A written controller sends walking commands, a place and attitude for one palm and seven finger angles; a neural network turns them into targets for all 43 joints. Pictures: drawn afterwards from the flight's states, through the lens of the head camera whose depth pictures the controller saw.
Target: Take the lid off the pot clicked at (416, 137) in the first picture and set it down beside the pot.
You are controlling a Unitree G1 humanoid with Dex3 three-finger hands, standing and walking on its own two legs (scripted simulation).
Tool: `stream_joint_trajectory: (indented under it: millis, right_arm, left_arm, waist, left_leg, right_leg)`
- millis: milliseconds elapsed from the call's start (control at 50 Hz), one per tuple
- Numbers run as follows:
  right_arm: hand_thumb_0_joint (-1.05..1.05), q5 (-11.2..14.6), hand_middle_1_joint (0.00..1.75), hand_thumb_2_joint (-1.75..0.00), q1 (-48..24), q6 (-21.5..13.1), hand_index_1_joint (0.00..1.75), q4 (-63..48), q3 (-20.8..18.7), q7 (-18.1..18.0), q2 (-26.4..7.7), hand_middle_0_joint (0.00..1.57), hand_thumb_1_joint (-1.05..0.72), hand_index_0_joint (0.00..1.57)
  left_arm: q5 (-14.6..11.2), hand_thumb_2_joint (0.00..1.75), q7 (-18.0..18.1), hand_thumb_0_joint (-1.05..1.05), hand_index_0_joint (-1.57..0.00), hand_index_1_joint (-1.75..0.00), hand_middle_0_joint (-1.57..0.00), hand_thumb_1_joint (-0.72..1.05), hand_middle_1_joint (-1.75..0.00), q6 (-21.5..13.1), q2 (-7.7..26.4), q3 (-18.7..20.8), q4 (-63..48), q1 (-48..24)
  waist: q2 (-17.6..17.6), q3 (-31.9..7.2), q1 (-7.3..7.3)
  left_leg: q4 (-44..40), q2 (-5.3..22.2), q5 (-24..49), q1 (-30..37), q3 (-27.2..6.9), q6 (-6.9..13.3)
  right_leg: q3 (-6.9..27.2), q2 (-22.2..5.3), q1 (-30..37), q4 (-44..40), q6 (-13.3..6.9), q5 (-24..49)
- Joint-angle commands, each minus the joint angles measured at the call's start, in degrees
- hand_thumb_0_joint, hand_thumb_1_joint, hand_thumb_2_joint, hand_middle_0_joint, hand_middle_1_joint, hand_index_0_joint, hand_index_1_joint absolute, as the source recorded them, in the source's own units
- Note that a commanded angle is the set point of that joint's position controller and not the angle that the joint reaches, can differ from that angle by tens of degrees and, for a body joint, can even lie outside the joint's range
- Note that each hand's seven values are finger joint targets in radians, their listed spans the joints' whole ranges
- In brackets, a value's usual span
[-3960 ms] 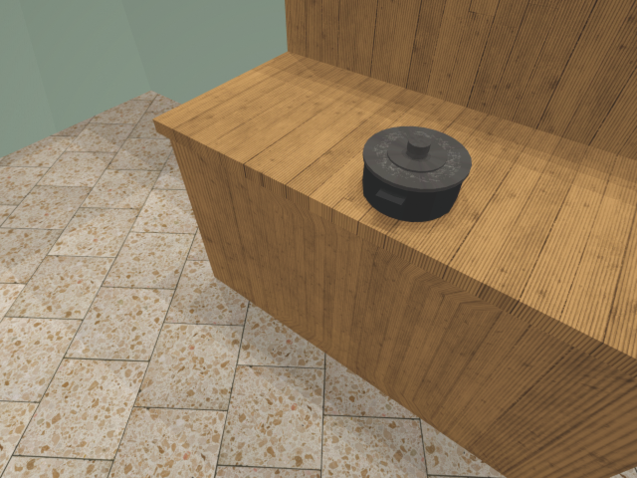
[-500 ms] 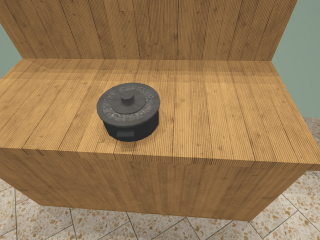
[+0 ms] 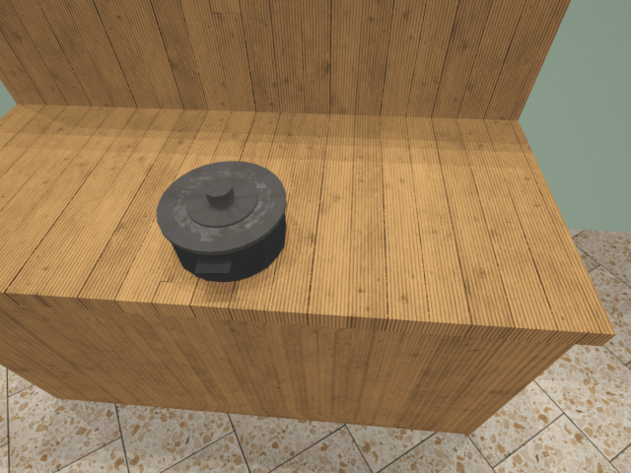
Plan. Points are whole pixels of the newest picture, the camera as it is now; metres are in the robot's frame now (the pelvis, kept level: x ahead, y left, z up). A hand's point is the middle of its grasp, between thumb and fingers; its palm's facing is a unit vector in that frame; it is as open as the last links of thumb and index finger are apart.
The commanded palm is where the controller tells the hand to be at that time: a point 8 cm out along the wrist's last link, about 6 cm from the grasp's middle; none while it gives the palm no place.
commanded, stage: look again from close up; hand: left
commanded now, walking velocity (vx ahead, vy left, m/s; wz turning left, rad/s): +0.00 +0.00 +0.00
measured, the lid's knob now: (219, 191) +0.51 +0.19 +0.06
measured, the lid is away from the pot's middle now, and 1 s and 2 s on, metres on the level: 0.00 0.00 0.00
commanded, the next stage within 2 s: shuffle to correct the standing spot in 0.84 s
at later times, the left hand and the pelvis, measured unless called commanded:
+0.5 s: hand out of the picture +0.00 +0.15 -0.17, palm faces +0.02 -0.98 -0.20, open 7.4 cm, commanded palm none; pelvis +0.00 -0.02 +0.00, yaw +1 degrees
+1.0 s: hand out of the picture -0.01 +0.15 -0.17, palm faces +0.03 -0.98 -0.18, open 7.4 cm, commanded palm none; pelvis +0.00 -0.01 +0.00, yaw +1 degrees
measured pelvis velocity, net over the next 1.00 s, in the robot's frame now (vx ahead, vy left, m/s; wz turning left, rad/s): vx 0.00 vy -0.01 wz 0.01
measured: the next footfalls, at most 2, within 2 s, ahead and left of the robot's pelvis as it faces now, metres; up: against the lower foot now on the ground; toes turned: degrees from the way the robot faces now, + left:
right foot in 1.90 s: +0.06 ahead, -0.07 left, +0.00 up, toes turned -2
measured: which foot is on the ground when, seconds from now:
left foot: down 0.00-1.00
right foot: down 0.00-1.00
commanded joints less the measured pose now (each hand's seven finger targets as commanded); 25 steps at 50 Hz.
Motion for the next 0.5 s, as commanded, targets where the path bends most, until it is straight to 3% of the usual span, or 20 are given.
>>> stream_joint_trajectory:
  millis: [0, 220, 260, 480]
  right_arm:
    - [0.00, -0.1, 0.30, -0.90, 3.9, -0.8, 0.30, -1.1, -0.6, -0.3, -4.0, 0.20, -0.90, 0.20]
    - [0.00, -0.1, 0.30, -0.90, 4.2, -0.6, 0.30, 0.6, -0.5, -0.5, -3.1, 0.20, -0.90, 0.20]
    - [0.00, -0.1, 0.30, -0.90, 4.4, -0.6, 0.30, 0.9, -0.5, -0.4, -3.1, 0.20, -0.90, 0.20]
    - [0.00, 0.1, 0.30, -0.90, 4.9, -0.8, 0.30, 1.8, -0.5, -0.6, -2.5, 0.20, -0.90, 0.20]
  left_arm:
    - [-0.2, 0.90, 0.3, 0.00, -0.20, -0.30, -0.20, 0.90, -0.30, -0.8, 6.6, 1.5, -1.7, 3.6]
    - [-0.3, 0.90, 0.3, 0.00, -0.20, -0.30, -0.20, 0.90, -0.30, -1.0, 6.5, 1.5, -1.3, 3.9]
    - [-0.2, 0.90, 0.4, 0.00, -0.20, -0.30, -0.20, 0.90, -0.30, -1.0, 6.3, 1.6, -1.2, 3.9]
    - [-0.2, 0.90, 0.3, 0.00, -0.20, -0.30, -0.20, 0.90, -0.30, -1.1, 5.8, 1.5, -0.8, 4.6]
  waist:
    - [-1.7, -0.3, -0.09]
    - [-3.3, 1.4, 0.16]
    - [-1.7, 1.4, 0.03]
    - [-0.7, 1.2, 0.07]
  left_leg:
    - [-4.2, 5.5, 10.0, 0.5, -5.4, 0.8]
    - [-4.5, 5.6, 9.0, 0.2, -4.9, 0.5]
    - [-4.5, 5.4, 8.8, 0.1, -4.8, 0.3]
    - [-4.8, 5.6, 9.4, 0.4, -4.9, 0.2]
  right_leg:
    - [6.2, -5.9, -0.4, -5.6, -2.3, 13.0]
    - [5.8, -5.8, 0.1, -7.2, -2.5, 13.7]
    - [6.2, -5.9, 0.0, -7.4, -2.6, 13.2]
    - [5.9, -5.5, 0.5, -7.9, -2.7, 12.6]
